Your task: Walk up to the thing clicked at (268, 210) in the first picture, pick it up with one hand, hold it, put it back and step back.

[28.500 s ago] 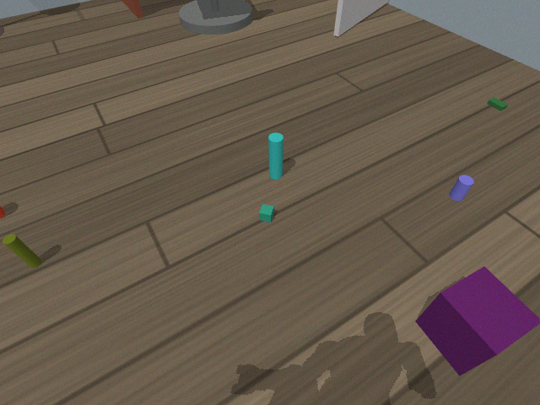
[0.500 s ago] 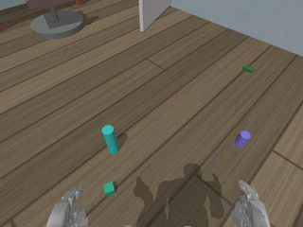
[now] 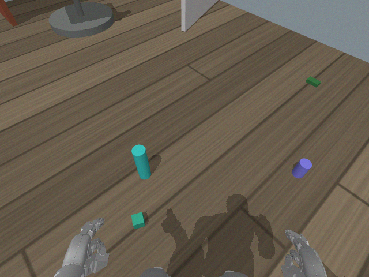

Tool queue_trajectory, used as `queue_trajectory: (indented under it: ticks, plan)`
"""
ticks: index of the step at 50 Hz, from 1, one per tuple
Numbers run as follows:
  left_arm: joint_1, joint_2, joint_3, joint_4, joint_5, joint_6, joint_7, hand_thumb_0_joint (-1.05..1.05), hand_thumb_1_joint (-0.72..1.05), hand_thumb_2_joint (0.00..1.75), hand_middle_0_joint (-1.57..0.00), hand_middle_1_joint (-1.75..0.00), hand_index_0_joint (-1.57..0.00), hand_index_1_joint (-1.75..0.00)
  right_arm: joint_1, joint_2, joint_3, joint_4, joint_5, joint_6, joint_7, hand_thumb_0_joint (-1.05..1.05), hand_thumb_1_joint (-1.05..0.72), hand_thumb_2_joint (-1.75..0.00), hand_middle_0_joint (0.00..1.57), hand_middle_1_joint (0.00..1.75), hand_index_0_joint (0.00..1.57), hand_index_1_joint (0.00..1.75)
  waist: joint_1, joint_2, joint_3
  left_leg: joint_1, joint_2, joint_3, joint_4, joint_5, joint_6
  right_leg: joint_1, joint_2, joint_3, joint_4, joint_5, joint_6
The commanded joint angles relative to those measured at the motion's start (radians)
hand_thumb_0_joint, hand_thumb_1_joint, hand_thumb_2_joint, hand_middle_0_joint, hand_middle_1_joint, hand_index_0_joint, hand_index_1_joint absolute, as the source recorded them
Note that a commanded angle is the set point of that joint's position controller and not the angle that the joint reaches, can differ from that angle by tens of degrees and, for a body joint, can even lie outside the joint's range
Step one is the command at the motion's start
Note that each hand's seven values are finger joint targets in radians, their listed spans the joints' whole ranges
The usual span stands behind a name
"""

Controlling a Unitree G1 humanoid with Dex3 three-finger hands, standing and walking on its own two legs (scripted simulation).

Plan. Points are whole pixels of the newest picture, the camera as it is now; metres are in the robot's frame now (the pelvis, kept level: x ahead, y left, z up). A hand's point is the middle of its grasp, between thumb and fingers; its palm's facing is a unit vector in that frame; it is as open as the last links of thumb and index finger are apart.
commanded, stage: stand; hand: left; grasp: from above
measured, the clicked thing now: (138, 220) +0.45 +0.26 -0.70
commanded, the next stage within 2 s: none
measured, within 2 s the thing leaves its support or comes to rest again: neither
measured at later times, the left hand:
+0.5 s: hand out of the picture +0.05 +0.24 -0.11, palm faces +0.04 -0.95 -0.31, open 7.3 cm
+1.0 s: hand out of the picture +0.07 +0.24 -0.10, palm faces +0.04 -0.94 -0.33, open 7.3 cm
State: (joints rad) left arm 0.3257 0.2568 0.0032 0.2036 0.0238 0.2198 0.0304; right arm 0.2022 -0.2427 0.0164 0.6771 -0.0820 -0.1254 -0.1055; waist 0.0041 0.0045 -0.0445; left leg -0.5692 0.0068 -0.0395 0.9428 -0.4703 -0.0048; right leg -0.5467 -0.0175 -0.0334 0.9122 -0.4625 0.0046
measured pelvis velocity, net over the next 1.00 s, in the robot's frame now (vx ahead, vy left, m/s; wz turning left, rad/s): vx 0.01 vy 0.00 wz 0.01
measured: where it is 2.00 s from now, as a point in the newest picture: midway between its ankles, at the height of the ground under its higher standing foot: outside the picture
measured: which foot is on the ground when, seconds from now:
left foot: down 0.00-1.00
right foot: down 0.00-1.00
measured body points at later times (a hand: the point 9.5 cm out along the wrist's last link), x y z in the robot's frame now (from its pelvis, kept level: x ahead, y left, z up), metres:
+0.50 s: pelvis +0.01 +0.01 +0.05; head +0.02 +0.01 +0.50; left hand +0.05 +0.29 -0.09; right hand +0.08 -0.26 -0.09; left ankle +0.01 +0.12 -0.69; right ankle +0.00 -0.13 -0.69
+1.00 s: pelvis +0.01 +0.00 +0.06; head +0.01 +0.00 +0.51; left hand +0.06 +0.29 -0.08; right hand +0.07 -0.28 -0.08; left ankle +0.01 +0.12 -0.69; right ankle +0.00 -0.13 -0.69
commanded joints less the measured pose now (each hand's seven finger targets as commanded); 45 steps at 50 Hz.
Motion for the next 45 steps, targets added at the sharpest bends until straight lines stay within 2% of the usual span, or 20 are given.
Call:
queue_trajectory:
  ticks: [1,4,6,8,10,12,14,21,24,27,30,33,36,40,45]
  plan:
    - [-0.09,0.179,0.088,0.175,0.039,-0.166,0.012,0.0,0.9,0.9,-0.2,-0.3,-0.2,-0.3,-0.042,-0.181,-0.093,-0.004,0.019,0.028,0.066,0.0,-0.9,-0.9,0.2,0.3,0.2,0.3,0.02,-0.04,-0.103,0.179,0.009,-0.018,-0.213,0.331,0.065,0.198,-0.079,0.129,-0.222,0.275,-0.069]
    - [-0.137,0.173,0.09,0.303,0.026,-0.183,0.012,0.0,0.9,0.9,-0.2,-0.3,-0.2,-0.3,-0.061,-0.178,-0.104,0.048,0.03,0.041,0.085,0.0,-0.9,-0.9,0.2,0.3,0.2,0.3,0.026,-0.017,-0.076,0.217,0.019,-0.049,-0.278,0.257,0.066,0.19,-0.077,0.117,-0.28,0.172,-0.052]
    - [-0.152,0.168,0.09,0.382,0.024,-0.2,0.012,0.0,0.9,0.9,-0.2,-0.3,-0.2,-0.3,-0.059,-0.188,-0.104,0.083,0.024,0.051,0.086,0.0,-0.9,-0.9,0.2,0.3,0.2,0.3,0.025,0.016,-0.049,0.234,0.038,-0.07,-0.334,0.267,0.069,0.217,-0.066,0.095,-0.29,0.196,-0.039]
    - [-0.145,0.152,0.087,0.453,0.023,-0.21,0.011,0.0,0.9,0.9,-0.2,-0.3,-0.2,-0.3,-0.077,-0.194,-0.104,0.108,0.022,0.057,0.083,0.0,-0.9,-0.9,0.2,0.3,0.2,0.3,0.036,0.077,-0.039,0.243,0.066,-0.114,-0.408,0.265,0.075,0.253,-0.049,0.063,-0.297,0.217,-0.022]
    - [-0.14,0.159,0.088,0.52,0.022,-0.221,0.012,0.0,0.9,0.9,-0.2,-0.3,-0.2,-0.3,-0.072,-0.196,-0.103,0.139,0.029,0.062,0.08,0.0,-0.9,-0.9,0.2,0.3,0.2,0.3,0.033,0.04,-0.043,0.276,0.066,-0.106,-0.414,0.352,0.068,0.31,-0.06,0.069,-0.335,0.291,-0.025]
    - [-0.161,0.171,0.087,0.571,0.021,-0.229,0.013,0.0,0.9,0.9,-0.2,-0.3,-0.2,-0.3,-0.069,-0.192,-0.102,0.168,0.033,0.074,0.075,0.0,-0.9,-0.9,0.2,0.3,0.2,0.3,0.02,-0.002,-0.013,0.298,0.052,-0.079,-0.426,0.364,0.057,0.321,-0.076,0.084,-0.39,0.32,-0.032]
    - [-0.162,0.174,0.084,0.621,0.014,-0.23,0.014,0.0,0.9,0.9,-0.2,-0.3,-0.2,-0.3,-0.053,-0.202,-0.099,0.203,0.037,0.08,0.072,0.0,-0.9,-0.9,0.2,0.3,0.2,0.3,0.013,0.016,-0.001,0.333,0.06,-0.084,-0.468,0.382,0.054,0.348,-0.079,0.083,-0.423,0.34,-0.029]
    - [-0.163,0.182,0.074,0.766,0.006,-0.227,0.015,0.0,0.9,0.9,-0.2,-0.3,-0.2,-0.3,-0.064,-0.219,-0.096,0.294,0.047,0.094,0.064,0.0,-0.9,-0.9,0.2,0.3,0.2,0.3,0.017,0.021,0.046,0.389,0.077,-0.098,-0.592,0.342,0.04,0.409,-0.081,0.071,-0.512,0.311,-0.017]
    - [-0.161,0.189,0.07,0.806,0.008,-0.231,0.014,0.0,0.9,0.9,-0.2,-0.3,-0.2,-0.3,-0.066,-0.222,-0.094,0.32,0.051,0.097,0.065,0.0,-0.9,-0.9,0.2,0.3,0.2,0.3,0.015,0.024,0.059,0.403,0.078,-0.094,-0.613,0.338,0.038,0.423,-0.088,0.071,-0.544,0.321,-0.013]
    - [-0.171,0.197,0.069,0.833,0.008,-0.234,0.015,0.0,0.9,0.9,-0.2,-0.3,-0.2,-0.3,-0.063,-0.222,-0.091,0.34,0.054,0.098,0.066,0.0,-0.9,-0.9,0.2,0.3,0.2,0.3,0.013,0.005,0.056,0.424,0.078,-0.086,-0.616,0.399,0.036,0.444,-0.098,0.074,-0.566,0.352,-0.013]
    - [-0.172,0.197,0.065,0.857,0.007,-0.233,0.016,0.0,0.9,0.9,-0.2,-0.3,-0.2,-0.3,-0.076,-0.223,-0.09,0.354,0.055,0.102,0.067,0.0,-0.9,-0.9,0.2,0.3,0.2,0.3,0.015,0.002,0.064,0.434,0.08,-0.086,-0.631,0.363,0.033,0.44,-0.097,0.072,-0.587,0.325,-0.009]
    - [-0.189,0.206,0.067,0.869,0.007,-0.234,0.016,0.0,0.9,0.9,-0.2,-0.3,-0.2,-0.3,-0.077,-0.225,-0.087,0.366,0.055,0.103,0.067,0.0,-0.9,-0.9,0.2,0.3,0.2,0.3,0.013,0.009,0.067,0.422,0.08,-0.084,-0.644,0.372,0.032,0.457,-0.099,0.071,-0.597,0.338,-0.009]
    - [-0.201,0.214,0.067,0.881,0.004,-0.235,0.015,0.0,0.9,0.9,-0.2,-0.3,-0.2,-0.3,-0.076,-0.22,-0.082,0.376,0.055,0.102,0.068,0.0,-0.9,-0.9,0.2,0.3,0.2,0.3,0.013,-0.002,0.067,0.432,0.084,-0.077,-0.643,0.429,0.03,0.468,-0.105,0.074,-0.6,0.365,-0.01]
    - [-0.207,0.214,0.064,0.891,0.005,-0.236,0.012,0.0,0.9,0.9,-0.2,-0.3,-0.2,-0.3,-0.086,-0.233,-0.08,0.38,0.058,0.101,0.071,0.0,-0.9,-0.9,0.2,0.3,0.2,0.3,0.01,-0.005,0.074,0.437,0.083,-0.078,-0.65,0.385,0.027,0.456,-0.101,0.069,-0.622,0.336,-0.007]
    - [-0.229,0.229,0.066,0.891,0.002,-0.238,0.009,0.0,0.9,0.9,-0.2,-0.3,-0.2,-0.3,-0.09,-0.237,-0.075,0.387,0.058,0.103,0.072,0.0,-0.9,-0.9,0.2,0.3,0.2,0.3,0.005,0.003,0.065,0.438,0.085,-0.074,-0.658,0.386,0.025,0.467,-0.104,0.074,-0.63,0.345,-0.009]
